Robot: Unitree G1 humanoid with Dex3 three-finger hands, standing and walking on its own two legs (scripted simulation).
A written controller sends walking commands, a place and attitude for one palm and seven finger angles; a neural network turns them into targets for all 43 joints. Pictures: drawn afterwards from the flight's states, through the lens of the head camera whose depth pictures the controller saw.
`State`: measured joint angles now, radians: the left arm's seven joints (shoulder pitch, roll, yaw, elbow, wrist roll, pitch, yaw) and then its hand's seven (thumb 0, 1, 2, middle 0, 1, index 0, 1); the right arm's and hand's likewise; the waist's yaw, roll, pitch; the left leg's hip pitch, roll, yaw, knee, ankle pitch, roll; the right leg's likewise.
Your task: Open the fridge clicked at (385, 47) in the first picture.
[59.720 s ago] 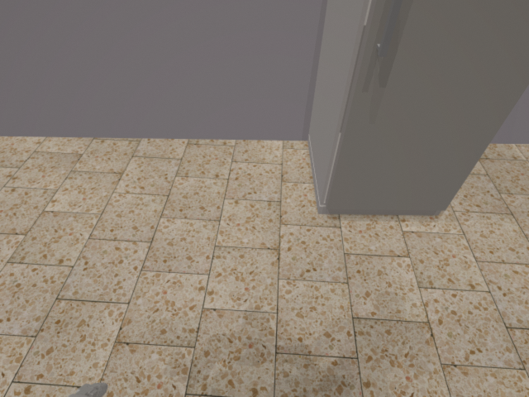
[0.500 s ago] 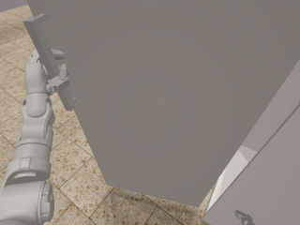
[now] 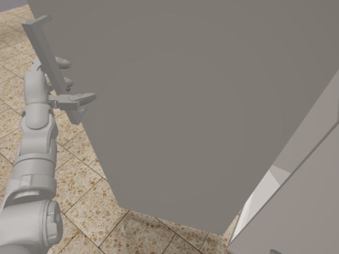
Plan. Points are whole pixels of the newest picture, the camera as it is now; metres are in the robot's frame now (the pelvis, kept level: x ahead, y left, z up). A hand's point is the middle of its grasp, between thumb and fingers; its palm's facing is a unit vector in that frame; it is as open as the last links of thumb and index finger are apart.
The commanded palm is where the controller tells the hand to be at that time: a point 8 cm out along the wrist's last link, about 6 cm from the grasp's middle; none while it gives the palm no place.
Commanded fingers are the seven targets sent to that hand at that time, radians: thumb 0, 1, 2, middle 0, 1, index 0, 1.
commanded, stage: loosen the grip on the handle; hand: left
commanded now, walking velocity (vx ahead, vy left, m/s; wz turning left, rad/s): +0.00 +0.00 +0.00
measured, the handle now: (63, 77) +0.45 +0.27 +0.20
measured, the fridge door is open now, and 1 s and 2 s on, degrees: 107 107 107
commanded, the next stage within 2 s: slip the hand off the handle in 0.26 s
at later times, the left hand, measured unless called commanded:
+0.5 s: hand (52, 94) +0.41 +0.29 +0.18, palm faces +0.44 -0.88 -0.18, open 14.6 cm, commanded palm +0.37 +0.33 +0.18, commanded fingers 0.00 -0.55 0.20 -0.25 -1.15 -0.25 -1.15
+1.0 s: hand (29, 92) +0.42 +0.35 +0.17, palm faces +0.44 -0.88 -0.18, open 14.7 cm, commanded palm +0.37 +0.38 +0.18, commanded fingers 0.00 -0.55 0.20 -0.25 -1.15 -0.25 -1.15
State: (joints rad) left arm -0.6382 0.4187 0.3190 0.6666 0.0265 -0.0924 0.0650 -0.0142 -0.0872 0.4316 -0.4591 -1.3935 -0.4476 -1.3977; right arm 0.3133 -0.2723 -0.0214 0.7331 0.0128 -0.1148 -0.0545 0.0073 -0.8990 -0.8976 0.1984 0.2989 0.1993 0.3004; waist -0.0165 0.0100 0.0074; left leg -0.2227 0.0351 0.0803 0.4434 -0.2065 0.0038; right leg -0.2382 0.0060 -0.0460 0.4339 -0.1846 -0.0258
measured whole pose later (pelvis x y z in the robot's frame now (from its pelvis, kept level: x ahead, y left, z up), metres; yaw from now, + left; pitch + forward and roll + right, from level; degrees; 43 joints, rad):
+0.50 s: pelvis +0.03 +0.00 +0.00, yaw +1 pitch +1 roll +0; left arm -0.48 0.42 0.38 0.48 -0.04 -0.03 0.03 -0.01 -0.55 0.20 -0.28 -1.17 -0.26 -1.16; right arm 0.21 -0.23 0.00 0.76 0.02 -0.10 -0.10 0.01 -0.90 -0.90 0.20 0.30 0.20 0.30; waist 0.01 0.03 -0.01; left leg -0.23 0.03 0.07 0.48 -0.27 0.00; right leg -0.23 0.00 -0.06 0.46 -0.25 -0.02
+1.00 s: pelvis +0.02 +0.01 -0.01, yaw +1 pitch +4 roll -1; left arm -0.64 0.62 0.50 0.81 -0.03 -0.17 -0.10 -0.01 -0.55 0.20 -0.26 -1.15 -0.25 -1.15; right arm 0.32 -0.27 0.00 0.79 0.02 -0.10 -0.11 0.01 -0.90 -0.90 0.20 0.30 0.20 0.30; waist -0.04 0.00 -0.01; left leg -0.35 0.03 0.06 0.56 -0.28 0.02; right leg -0.34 0.00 -0.06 0.51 -0.23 -0.01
